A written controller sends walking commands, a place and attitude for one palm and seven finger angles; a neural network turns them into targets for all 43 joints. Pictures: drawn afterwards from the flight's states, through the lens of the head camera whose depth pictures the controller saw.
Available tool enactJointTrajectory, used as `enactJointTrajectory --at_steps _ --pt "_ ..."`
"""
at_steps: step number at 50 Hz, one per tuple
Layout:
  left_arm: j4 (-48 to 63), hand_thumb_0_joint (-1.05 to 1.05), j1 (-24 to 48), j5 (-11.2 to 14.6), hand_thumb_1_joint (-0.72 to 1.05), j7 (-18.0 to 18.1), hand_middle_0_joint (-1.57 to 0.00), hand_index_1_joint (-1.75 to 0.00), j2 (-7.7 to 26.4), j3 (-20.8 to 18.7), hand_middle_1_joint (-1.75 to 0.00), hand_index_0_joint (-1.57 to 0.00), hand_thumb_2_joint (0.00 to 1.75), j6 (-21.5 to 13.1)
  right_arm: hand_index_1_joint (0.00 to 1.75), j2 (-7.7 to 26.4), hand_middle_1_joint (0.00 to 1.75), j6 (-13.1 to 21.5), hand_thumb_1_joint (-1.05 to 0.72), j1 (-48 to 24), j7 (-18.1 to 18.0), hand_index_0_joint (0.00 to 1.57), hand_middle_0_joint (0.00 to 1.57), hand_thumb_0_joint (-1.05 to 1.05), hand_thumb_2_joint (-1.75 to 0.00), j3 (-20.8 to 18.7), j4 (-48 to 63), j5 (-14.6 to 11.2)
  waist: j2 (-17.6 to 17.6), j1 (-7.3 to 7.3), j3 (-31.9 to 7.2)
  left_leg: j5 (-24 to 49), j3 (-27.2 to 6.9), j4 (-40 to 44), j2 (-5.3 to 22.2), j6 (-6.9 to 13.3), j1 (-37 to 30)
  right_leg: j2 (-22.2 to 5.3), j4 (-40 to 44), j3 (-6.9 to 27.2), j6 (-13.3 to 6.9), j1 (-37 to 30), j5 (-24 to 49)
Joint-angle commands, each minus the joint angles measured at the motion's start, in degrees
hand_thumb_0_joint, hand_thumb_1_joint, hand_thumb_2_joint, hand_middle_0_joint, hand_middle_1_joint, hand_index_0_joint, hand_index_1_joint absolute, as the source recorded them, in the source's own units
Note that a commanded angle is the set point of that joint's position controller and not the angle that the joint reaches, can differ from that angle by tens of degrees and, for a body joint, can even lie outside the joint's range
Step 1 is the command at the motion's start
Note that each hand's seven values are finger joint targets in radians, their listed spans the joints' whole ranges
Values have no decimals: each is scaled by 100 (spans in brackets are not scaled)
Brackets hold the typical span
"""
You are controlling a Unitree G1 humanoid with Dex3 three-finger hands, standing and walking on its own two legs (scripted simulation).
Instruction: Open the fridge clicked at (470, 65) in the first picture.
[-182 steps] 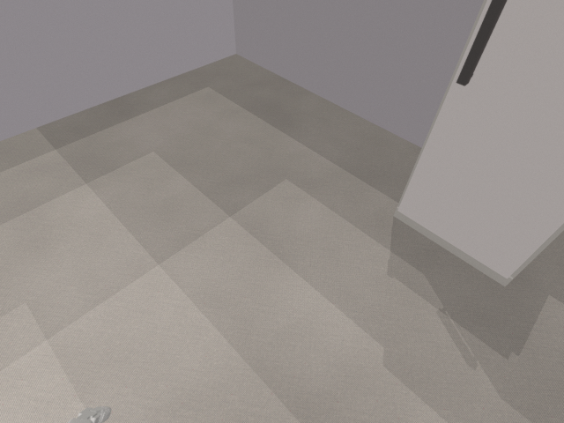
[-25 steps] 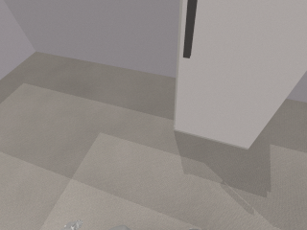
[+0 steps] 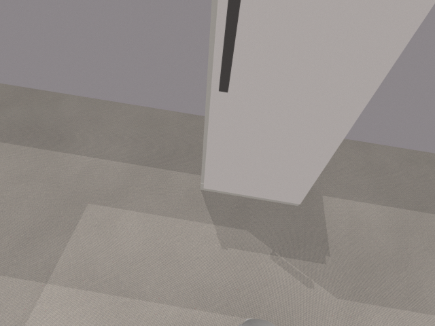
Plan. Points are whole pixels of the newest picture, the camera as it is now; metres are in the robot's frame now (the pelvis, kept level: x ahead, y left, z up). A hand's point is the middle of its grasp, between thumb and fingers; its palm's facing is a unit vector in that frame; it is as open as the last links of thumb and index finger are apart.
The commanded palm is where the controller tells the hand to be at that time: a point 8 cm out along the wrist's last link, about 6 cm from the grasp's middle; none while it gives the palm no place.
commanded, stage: take the last steps up to it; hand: left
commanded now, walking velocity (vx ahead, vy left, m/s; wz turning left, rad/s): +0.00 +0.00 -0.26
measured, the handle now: (232, 19) +0.78 +0.02 +0.18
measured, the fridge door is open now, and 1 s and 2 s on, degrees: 0 0 0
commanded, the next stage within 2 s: come to a stop and stand still in 0.96 s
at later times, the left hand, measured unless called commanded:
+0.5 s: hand out of the picture +0.04 +0.13 -0.17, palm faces -0.02 -0.99 -0.15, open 7.4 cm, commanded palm none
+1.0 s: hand (162, 242) +0.32 +0.14 -0.16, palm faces -0.10 -0.98 -0.18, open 7.4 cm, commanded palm none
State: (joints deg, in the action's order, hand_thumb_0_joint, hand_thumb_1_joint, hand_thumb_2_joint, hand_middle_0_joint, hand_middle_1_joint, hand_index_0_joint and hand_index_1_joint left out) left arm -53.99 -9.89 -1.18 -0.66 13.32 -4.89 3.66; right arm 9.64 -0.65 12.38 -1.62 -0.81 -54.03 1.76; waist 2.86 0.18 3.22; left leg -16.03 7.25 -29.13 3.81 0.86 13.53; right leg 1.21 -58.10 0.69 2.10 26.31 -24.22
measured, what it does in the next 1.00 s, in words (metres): walks ahead: right foot, then left foot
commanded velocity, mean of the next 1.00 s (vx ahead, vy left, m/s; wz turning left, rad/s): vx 0.26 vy -0.05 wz -0.07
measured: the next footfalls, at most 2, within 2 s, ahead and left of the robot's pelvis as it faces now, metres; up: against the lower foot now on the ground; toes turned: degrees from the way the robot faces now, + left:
right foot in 0.22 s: +0.02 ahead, -0.13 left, +0.00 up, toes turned -9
left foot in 0.64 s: +0.24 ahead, +0.08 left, +0.00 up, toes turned +4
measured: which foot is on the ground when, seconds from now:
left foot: down 0.00-0.24, up 0.26-0.62, down 0.64-1.00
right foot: up 0.00-0.20, down 0.22-0.64, up 0.66-1.00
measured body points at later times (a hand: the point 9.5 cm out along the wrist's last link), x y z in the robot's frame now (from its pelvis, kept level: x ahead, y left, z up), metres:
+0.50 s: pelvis +0.06 -0.03 +0.00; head +0.07 -0.03 +0.45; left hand +0.05 +0.18 -0.16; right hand +0.07 -0.28 -0.15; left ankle +0.13 +0.09 -0.69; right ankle -0.02 -0.12 -0.74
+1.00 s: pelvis +0.22 -0.03 +0.00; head +0.24 -0.03 +0.45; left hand +0.32 +0.19 -0.15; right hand +0.16 -0.24 -0.15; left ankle +0.20 +0.08 -0.74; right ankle +0.28 -0.18 -0.70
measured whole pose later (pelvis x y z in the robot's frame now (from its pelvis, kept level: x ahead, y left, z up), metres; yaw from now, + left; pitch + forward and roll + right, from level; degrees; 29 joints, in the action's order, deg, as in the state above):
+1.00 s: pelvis +0.22 -0.03 +0.00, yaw -7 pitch +0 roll +1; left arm -58.7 -10.4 -1.5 -0.6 10.3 -3.9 -0.2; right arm 7.3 2.2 20.0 -0.6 -2.2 -63.6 1.9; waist 1.3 -1.4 2.2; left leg -15.3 11.2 -21.7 2.5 0.6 5.9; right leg -6.2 -43.2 -3.9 0.7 27.1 -14.5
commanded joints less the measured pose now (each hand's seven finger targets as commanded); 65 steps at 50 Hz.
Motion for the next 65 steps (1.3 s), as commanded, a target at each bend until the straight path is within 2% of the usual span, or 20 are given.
enactJointTrajectory --at_steps 1,6,9,10,11,13,18,27,30,31,32,33,36,39,52,53,54,55,58,65 --pt "377 0 103 14 90 -9 -20 -30 199 -3 -30 -20 90 -122 30 1029 30 148 -90 333 -91 20 20 0 -90 -333 145 -20 -1314 -185 -532 3317 -771 849 1330 727 -1085 -282 321 -209 116 211 -222" --pt "256 0 268 7 90 -62 -20 -30 46 92 -30 -20 90 -207 30 1234 30 109 -90 721 -27 20 20 0 -90 -434 -169 22 -1418 -392 -565 1958 -933 894 1570 679 -1134 -166 1755 -609 -12 -445 -367" --pt "30 0 -220 -12 90 -104 -20 -30 98 65 -30 -20 90 -300 30 1217 30 124 -90 551 7 20 20 0 -90 -426 -260 2 -1160 -81 -439 534 -772 578 1421 375 -360 -93 3202 -805 -145 -1542 556" --pt "-128 0 -631 -30 90 -79 -20 -30 284 15 -30 -20 90 -344 30 1077 30 140 -90 455 29 20 20 0 -90 -407 -231 -35 -682 114 -455 -112 -497 22 1199 141 400 -317 3728 -495 -282 -2432 763" --pt "-309 0 -1072 -73 90 -3 -20 -30 776 -72 -30 -20 90 -416 30 647 30 158 -90 373 63 20 20 0 -90 -288 -94 -102 857 305 -512 -1249 332 -1313 547 -219 1834 -1590 4426 1074 -748 -3460 112" --pt "-492 0 -1565 17 90 143 -20 -30 861 -96 -30 -20 90 -438 30 727 30 86 -90 -542 98 20 20 0 -90 -259 231 -21 1256 627 9 -1724 -366 -2917 318 -245 2704 -2325 4923 2322 -1449 -2706 -427" --pt "-505 0 -982 -11 90 154 -20 -30 305 131 -30 -20 90 -648 30 449 30 104 -90 10 225 20 20 0 -90 -307 -253 11 358 -10 404 -301 -265 -2954 449 -366 2174 -1545 4745 714 -1162 -1899 1134" --pt "-958 0 -1440 -38 90 172 -20 -30 397 122 -30 -20 90 -737 30 272 30 254 -90 -531 295 20 20 0 -90 -265 -95 -65 282 78 411 -42 -49 -1211 291 -207 1523 -1572 4507 528 -1169 -2069 1900" --pt "-1035 0 -1326 7 90 152 -20 -30 329 107 -30 -20 90 -712 30 389 30 362 -90 405 198 20 20 0 -90 -299 -432 -33 -50 -364 99 435 227 -171 -34 -93 -187 -1196 3334 120 -917 -1620 2494" --pt "-1005 0 -1389 34 90 127 -20 -30 158 130 -30 -20 90 -707 30 721 30 414 -90 1199 129 20 20 0 -90 -371 -674 4 -730 -632 -355 424 -292 187 314 65 -1350 -845 2085 -136 -720 -1101 2462" --pt "-910 0 -1691 87 90 81 -20 -30 -200 168 -30 -20 90 -681 30 1358 30 443 -90 1823 69 20 20 0 -90 -504 -818 76 -2143 -678 -946 259 -2371 812 1897 628 -2348 -160 347 -736 -407 68 361" --pt "-689 0 -1381 40 90 79 -20 -30 -75 181 -30 -20 90 -660 30 1530 30 341 -90 1964 35 20 20 0 -90 -509 -818 16 -2240 -733 -905 -775 -3303 1593 2402 987 -1956 -46 -834 -322 -454 491 -921" --pt "-663 0 -726 -51 90 -14 -20 -30 -163 123 -30 -20 90 -602 30 706 30 400 -90 880 -5 20 20 0 -90 -321 -593 -15 -795 -339 312 -1023 -2322 2018 1925 773 -279 -727 -1359 8 -430 819 349" --pt "-805 0 -1256 -71 90 -21 -20 -30 -384 120 -30 -20 90 -465 30 431 30 496 -90 577 -14 20 20 0 -90 -262 -558 -42 -879 30 41 120 -1001 1964 1409 579 97 -783 -719 -181 -255 212 785" --pt "-396 0 -544 -50 90 -16 -20 -30 -143 91 -30 -20 90 -537 30 621 30 309 -90 917 54 20 20 0 -90 -356 -776 -3 -731 65 -35 660 -358 798 1061 464 -129 -341 2937 -919 -228 -1383 1415" --pt "-526 0 -883 -62 90 27 -20 -30 91 60 -30 -20 90 -602 30 445 30 326 -90 963 80 20 20 0 -90 -319 -804 -47 -274 231 -182 705 -143 48 799 260 305 -543 3280 -587 -315 -2200 1653" --pt "-668 0 -1401 -85 90 107 -20 -30 512 -17 -30 -20 90 -695 30 116 30 362 -90 1097 101 20 20 0 -90 -227 -750 -94 701 400 -666 -204 331 -1180 273 -40 1201 -1737 3449 732 -679 -3257 2744" --pt "-706 0 -1656 -4 90 149 -20 -30 852 -17 -30 -20 90 -693 30 66 30 315 -90 1025 56 20 20 0 -90 -164 -615 -134 1056 383 -894 -1963 78 -2146 -72 -185 1367 -2564 3750 1500 -1177 -3234 4418" --pt "-522 0 -511 -2 90 290 -20 -30 429 122 -30 -20 90 -638 30 72 30 130 -90 926 -44 20 20 0 -90 -173 -809 -180 498 48 -633 -1608 -631 -2441 169 -265 938 -2270 3469 671 -1286 -2258 6418" --pt "-190 0 -190 -41 90 382 -20 -30 647 -41 -30 -20 90 -372 30 294 30 -253 -90 360 37 20 20 0 -90 -337 -408 -100 458 83 -540 -1021 -649 -2980 -159 -440 1249 -2197 3552 212 -1310 -1842 5699"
